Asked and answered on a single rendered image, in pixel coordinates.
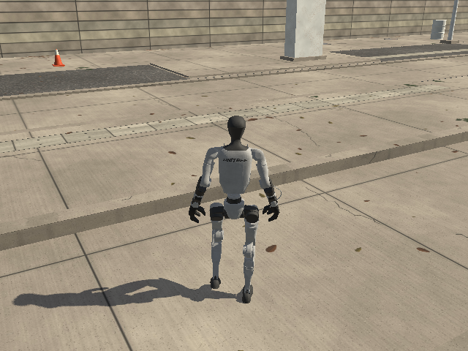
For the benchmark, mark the robot right hand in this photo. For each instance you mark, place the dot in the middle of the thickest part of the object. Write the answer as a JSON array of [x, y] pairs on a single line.
[[271, 210]]

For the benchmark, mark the robot right forearm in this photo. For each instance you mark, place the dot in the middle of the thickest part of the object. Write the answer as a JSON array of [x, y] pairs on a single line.
[[271, 195]]

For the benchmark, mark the robot left foot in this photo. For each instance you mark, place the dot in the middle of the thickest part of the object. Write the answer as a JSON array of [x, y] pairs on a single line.
[[215, 282]]

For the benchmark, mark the left robot shin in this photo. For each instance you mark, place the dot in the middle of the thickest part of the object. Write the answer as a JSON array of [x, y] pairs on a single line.
[[216, 251]]

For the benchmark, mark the right robot upper arm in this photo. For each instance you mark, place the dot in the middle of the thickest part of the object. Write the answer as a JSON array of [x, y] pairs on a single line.
[[262, 167]]

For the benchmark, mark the robot left hand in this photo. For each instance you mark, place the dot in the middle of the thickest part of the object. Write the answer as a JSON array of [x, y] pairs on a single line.
[[193, 212]]

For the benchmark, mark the robot left forearm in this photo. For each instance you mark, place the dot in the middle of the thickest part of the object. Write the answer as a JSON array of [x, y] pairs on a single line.
[[198, 195]]

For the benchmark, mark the left robot upper arm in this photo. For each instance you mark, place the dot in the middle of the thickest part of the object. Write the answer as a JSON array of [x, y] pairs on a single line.
[[208, 166]]

